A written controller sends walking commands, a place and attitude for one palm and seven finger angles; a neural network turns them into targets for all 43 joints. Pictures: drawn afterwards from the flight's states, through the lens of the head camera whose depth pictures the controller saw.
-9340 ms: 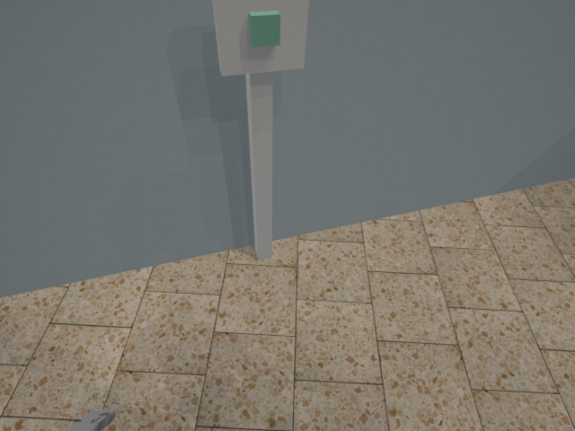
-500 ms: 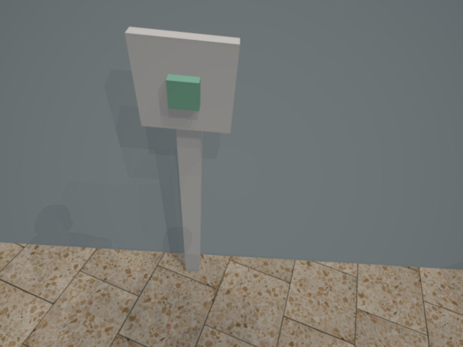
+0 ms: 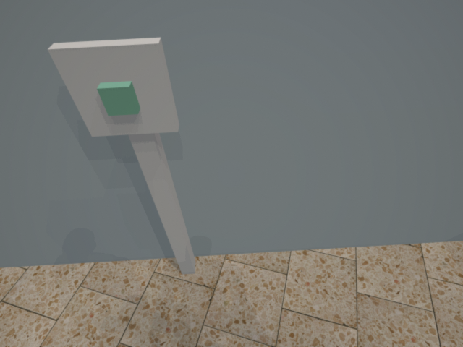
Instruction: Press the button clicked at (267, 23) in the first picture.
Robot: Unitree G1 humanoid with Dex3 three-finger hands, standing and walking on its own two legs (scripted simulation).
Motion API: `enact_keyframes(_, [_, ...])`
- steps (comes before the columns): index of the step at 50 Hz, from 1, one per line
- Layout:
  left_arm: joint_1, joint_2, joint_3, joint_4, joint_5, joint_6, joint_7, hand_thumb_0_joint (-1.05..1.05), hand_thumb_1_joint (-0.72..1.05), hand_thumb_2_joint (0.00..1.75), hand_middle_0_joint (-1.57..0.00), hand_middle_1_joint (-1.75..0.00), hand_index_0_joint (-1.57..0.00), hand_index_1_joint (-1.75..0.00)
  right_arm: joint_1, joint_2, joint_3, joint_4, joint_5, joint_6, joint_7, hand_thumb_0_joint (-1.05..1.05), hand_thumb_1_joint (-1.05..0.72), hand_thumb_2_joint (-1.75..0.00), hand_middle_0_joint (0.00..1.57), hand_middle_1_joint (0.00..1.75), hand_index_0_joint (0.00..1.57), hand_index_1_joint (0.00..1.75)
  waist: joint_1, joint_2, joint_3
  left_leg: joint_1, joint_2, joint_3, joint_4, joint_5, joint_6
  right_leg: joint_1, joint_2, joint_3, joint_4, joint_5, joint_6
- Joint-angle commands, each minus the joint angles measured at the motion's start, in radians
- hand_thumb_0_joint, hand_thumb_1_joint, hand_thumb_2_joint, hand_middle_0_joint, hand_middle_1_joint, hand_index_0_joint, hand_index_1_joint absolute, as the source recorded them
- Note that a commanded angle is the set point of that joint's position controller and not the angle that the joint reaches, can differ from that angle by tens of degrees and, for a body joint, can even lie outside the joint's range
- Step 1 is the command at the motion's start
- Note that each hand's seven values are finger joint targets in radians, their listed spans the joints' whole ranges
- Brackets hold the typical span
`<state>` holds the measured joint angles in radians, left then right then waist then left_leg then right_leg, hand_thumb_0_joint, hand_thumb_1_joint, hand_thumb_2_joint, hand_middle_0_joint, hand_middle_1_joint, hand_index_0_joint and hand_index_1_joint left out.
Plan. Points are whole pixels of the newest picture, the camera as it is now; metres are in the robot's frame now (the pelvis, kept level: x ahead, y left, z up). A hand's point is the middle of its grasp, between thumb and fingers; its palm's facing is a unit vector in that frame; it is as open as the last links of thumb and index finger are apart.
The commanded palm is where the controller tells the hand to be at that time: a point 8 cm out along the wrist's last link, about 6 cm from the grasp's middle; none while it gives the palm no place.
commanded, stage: come to a stop and stand still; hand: left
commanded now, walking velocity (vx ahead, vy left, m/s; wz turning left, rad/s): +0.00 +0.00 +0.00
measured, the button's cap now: (120, 98) +0.55 +0.24 +0.17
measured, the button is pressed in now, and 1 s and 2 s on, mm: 0 0 0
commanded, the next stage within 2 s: look again from close up in 0.30 s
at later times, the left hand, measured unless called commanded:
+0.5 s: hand out of the picture -0.03 +0.15 -0.17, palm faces +0.04 -0.99 -0.15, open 7.4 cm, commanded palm none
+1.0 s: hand out of the picture +0.00 +0.25 -0.17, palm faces -0.03 -0.98 -0.21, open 7.4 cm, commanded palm none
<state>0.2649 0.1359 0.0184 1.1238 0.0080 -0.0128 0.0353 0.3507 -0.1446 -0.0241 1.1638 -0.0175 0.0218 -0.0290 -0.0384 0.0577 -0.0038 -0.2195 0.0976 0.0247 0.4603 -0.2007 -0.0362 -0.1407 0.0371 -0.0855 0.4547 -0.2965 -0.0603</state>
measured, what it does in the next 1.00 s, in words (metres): shifts its weight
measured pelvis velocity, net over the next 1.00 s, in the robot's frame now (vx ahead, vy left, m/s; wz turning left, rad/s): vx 0.00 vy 0.07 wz -0.03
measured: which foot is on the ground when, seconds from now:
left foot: down 0.00-1.00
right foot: down 0.00-1.00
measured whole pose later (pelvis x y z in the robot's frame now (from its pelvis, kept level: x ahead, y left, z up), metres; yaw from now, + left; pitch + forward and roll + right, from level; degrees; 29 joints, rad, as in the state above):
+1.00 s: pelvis +0.00 +0.07 +0.00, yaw -2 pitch +0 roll +0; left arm 0.29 0.18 0.00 1.08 0.02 0.00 0.03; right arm 0.31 -0.15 0.02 1.08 -0.02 -0.01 -0.02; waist 0.00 -0.01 0.02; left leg -0.21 -0.05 0.11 0.44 -0.24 0.08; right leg -0.19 -0.05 -0.02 0.47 -0.28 0.02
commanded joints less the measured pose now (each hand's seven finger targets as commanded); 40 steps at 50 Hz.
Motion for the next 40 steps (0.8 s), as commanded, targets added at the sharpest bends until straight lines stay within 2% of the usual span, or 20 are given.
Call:
enact_keyframes(1, [0.065,0.083,0.003,-0.017,-0.007,-0.007,0.006,0.0,0.9,0.9,-0.2,-0.3,-0.2,-0.3,0.052,-0.039,0.0,-0.009,0.001,-0.015,-0.008,0.0,-0.9,-0.9,0.2,0.3,0.2,0.3,0.022,-0.13,0.123,0.031,0.016,-0.001,-0.032,0.093,0.01,-0.121,-0.18,0.148,-0.184,0.174,0.009])
enact_keyframes(3, [0.073,0.099,0.01,-0.008,-0.006,-0.003,0.006,0.0,0.9,0.9,-0.2,-0.3,-0.2,-0.3,0.035,-0.038,-0.001,-0.008,0.003,-0.012,-0.009,0.0,-0.9,-0.9,0.2,0.3,0.2,0.3,0.031,-0.077,0.125,0.032,0.009,0.011,-0.017,0.107,0.003,-0.099,-0.177,0.143,-0.181,0.231,0.025])
enact_keyframes(8, [0.089,0.103,0.014,-0.004,-0.003,-0.004,0.01,0.0,0.9,0.9,-0.2,-0.3,-0.2,-0.3,0.021,-0.038,-0.003,-0.013,0.006,-0.008,-0.014,0.0,-0.9,-0.9,0.2,0.3,0.2,0.3,0.033,-0.086,0.096,0.031,0.006,0.018,-0.011,0.08,0.0,-0.044,-0.182,0.145,-0.178,0.328,0.045])
enact_keyframes(12, [0.097,0.093,0.013,0.0,-0.003,-0.007,0.009,0.0,0.9,0.9,-0.2,-0.3,-0.2,-0.3,0.01,-0.039,-0.004,-0.016,0.006,-0.013,-0.017,0.0,-0.9,-0.9,0.2,0.3,0.2,0.3,0.03,-0.076,0.071,0.054,0.009,0.009,-0.027,0.106,0.004,-0.032,-0.174,0.135,-0.165,0.344,0.041])
enact_keyframes(19, [0.113,0.075,0.01,0.011,0.0,-0.007,0.008,0.0,0.9,0.9,-0.2,-0.3,-0.2,-0.3,-0.006,-0.046,-0.004,-0.019,0.007,-0.018,-0.02,0.0,-0.9,-0.9,0.2,0.3,0.2,0.3,0.028,-0.062,0.087,0.087,0.021,0.004,-0.043,0.143,0.009,-0.057,-0.158,0.117,-0.161,0.297,0.032])
enact_keyframes(20, [0.247,0.119,0.021,0.035,0.014,-0.042,0.047,0.0,0.9,0.9,-0.2,-0.3,-0.2,-0.3,-0.159,-0.067,-0.003,-0.11,0.013,-0.039,-0.008,0.0,-0.9,-0.9,0.2,0.3,0.2,0.3,0.112,-0.217,0.131,-0.141,-0.029,0.061,0.255,-0.104,-0.012,-0.009,-0.25,0.276,-0.146,1.001,0.168])
enact_keyframes(21, [0.222,0.129,0.014,-0.008,0.023,-0.058,0.046,0.0,0.9,0.9,-0.2,-0.3,-0.2,-0.3,-0.072,-0.036,-0.004,-0.148,0.008,-0.027,-0.004,0.0,-0.9,-0.9,0.2,0.3,0.2,0.3,0.025,-0.146,0.05,-0.152,-0.048,-0.036,0.331,-0.152,0.031,0.044,-0.29,0.231,-0.078,1.128,0.145])
enact_keyframes(22, [0.184,0.119,0.013,-0.026,0.019,-0.055,0.039,0.0,0.9,0.9,-0.2,-0.3,-0.2,-0.3,-0.06,-0.031,-0.01,-0.138,0.009,-0.023,-0.003,0.0,-0.9,-0.9,0.2,0.3,0.2,0.3,0.02,-0.063,0.03,-0.15,-0.038,-0.017,0.346,-0.15,0.045,0.045,-0.275,0.18,-0.068,1.041,0.082])
enact_keyframes(23, [0.153,0.124,0.016,-0.029,0.019,-0.052,0.034,0.0,0.9,0.9,-0.2,-0.3,-0.2,-0.3,-0.063,-0.008,-0.003,-0.14,0.014,-0.023,0.004,0.0,-0.9,-0.9,0.2,0.3,0.2,0.3,0.019,-0.061,0.003,-0.128,-0.025,0.001,0.308,-0.149,0.039,0.039,-0.26,0.15,-0.07,0.866,0.001])
enact_keyframes(24, [0.148,0.123,0.013,-0.053,0.024,-0.053,0.029,0.0,0.9,0.9,-0.2,-0.3,-0.2,-0.3,-0.058,-0.01,0.0,-0.151,0.015,-0.03,0.008,0.0,-0.9,-0.9,0.2,0.3,0.2,0.3,0.027,-0.128,-0.016,-0.118,-0.047,0.019,0.261,-0.17,0.035,0.051,-0.243,0.151,-0.069,0.772,-0.041])
enact_keyframes(25, [0.135,0.115,0.012,-0.071,0.026,-0.049,0.029,0.0,0.9,0.9,-0.2,-0.3,-0.2,-0.3,-0.048,-0.018,0.0,-0.16,0.015,-0.036,0.008,0.0,-0.9,-0.9,0.2,0.3,0.2,0.3,0.023,-0.178,-0.027,-0.093,-0.06,0.026,0.2,-0.162,0.036,0.046,-0.23,0.141,-0.057,0.705,-0.057])
enact_keyframes(26, [0.117,0.111,0.01,-0.078,0.023,-0.043,0.03,0.0,0.9,0.9,-0.2,-0.3,-0.2,-0.3,-0.018,-0.025,0.001,-0.156,0.013,-0.043,0.006,0.0,-0.9,-0.9,0.2,0.3,0.2,0.3,0.013,-0.195,-0.05,-0.04,-0.063,0.029,0.116,-0.107,0.037,0.032,-0.215,0.129,-0.035,0.605,-0.054])
enact_keyframes(27, [0.106,0.101,0.005,-0.081,0.018,-0.036,0.03,0.0,0.9,0.9,-0.2,-0.3,-0.2,-0.3,0.012,-0.035,0.001,-0.143,0.013,-0.047,0.005,0.0,-0.9,-0.9,0.2,0.3,0.2,0.3,0.002,-0.17,-0.055,0.028,-0.055,0.015,0.013,-0.031,0.039,-0.011,-0.195,0.128,-0.003,0.46,-0.036])
enact_keyframes(28, [0.101,0.085,0.004,-0.086,0.014,-0.027,0.028,0.0,0.9,0.9,-0.2,-0.3,-0.2,-0.3,0.033,-0.057,-0.001,-0.134,0.008,-0.056,0.005,0.0,-0.9,-0.9,0.2,0.3,0.2,0.3,0.009,-0.061,-0.036,0.048,-0.019,-0.024,-0.022,0.078,0.05,-0.037,-0.152,0.105,0.042,0.315,-0.009])
enact_keyframes(29, [0.122,0.063,0.0,-0.088,0.007,-0.015,0.025,0.0,0.9,0.9,-0.2,-0.3,-0.2,-0.3,0.019,-0.097,-0.002,-0.14,0.002,-0.061,0.002,0.0,-0.9,-0.9,0.2,0.3,0.2,0.3,0.033,0.042,-0.009,0.021,0.06,-0.115,-0.031,0.2,0.088,-0.086,-0.11,0.088,0.039,0.128,0.019])
enact_keyframes(30, [0.139,0.053,-0.003,-0.089,0.008,-0.008,0.025,0.0,0.9,0.9,-0.2,-0.3,-0.2,-0.3,-0.001,-0.115,0.0,-0.15,-0.003,-0.056,-0.003,0.0,-0.9,-0.9,0.2,0.3,0.2,0.3,0.049,0.053,0.02,-0.018,0.094,-0.136,-0.049,0.192,0.118,-0.087,-0.089,0.073,0.011,0.028,0.026])
enact_keyframes(32, [0.116,0.066,-0.01,-0.076,0.013,0.001,0.018,0.0,0.9,0.9,-0.2,-0.3,-0.2,-0.3,-0.033,-0.108,0.005,-0.151,-0.001,-0.053,-0.008,0.0,-0.9,-0.9,0.2,0.3,0.2,0.3,0.055,0.115,0.097,-0.069,0.072,-0.156,-0.112,0.119,0.123,-0.083,-0.079,0.059,0.021,-0.012,0.031])
enact_keyframes(33, [0.113,0.074,-0.011,-0.076,0.016,0.003,0.014,0.0,0.9,0.9,-0.2,-0.3,-0.2,-0.3,-0.035,-0.114,0.006,-0.158,0.0,-0.052,-0.007,0.0,-0.9,-0.9,0.2,0.3,0.2,0.3,0.057,0.115,0.122,-0.097,0.067,-0.156,-0.126,0.08,0.124,-0.083,-0.077,0.06,0.019,-0.021,0.031])
enact_keyframes(37, [0.103,0.09,-0.014,-0.074,0.016,0.009,0.004,0.0,0.9,0.9,-0.2,-0.3,-0.2,-0.3,-0.033,-0.128,0.008,-0.166,0.0,-0.051,-0.004,0.0,-0.9,-0.9,0.2,0.3,0.2,0.3,0.054,-0.01,0.14,-0.109,0.045,-0.162,-0.187,-0.142,0.112,-0.093,-0.091,0.074,-0.004,0.001,0.029])
enact_keyframes(40, [0.092,0.1,-0.014,-0.078,0.017,0.01,0.001,0.0,0.9,0.9,-0.2,-0.3,-0.2,-0.3,-0.025,-0.139,0.007,-0.16,-0.001,-0.052,-0.002,0.0,-0.9,-0.9,0.2,0.3,0.2,0.3,0.053,-0.021,0.114,-0.082,0.049,-0.174,-0.211,-0.16,0.114,-0.097,-0.095,0.072,0.003,0.006,0.032])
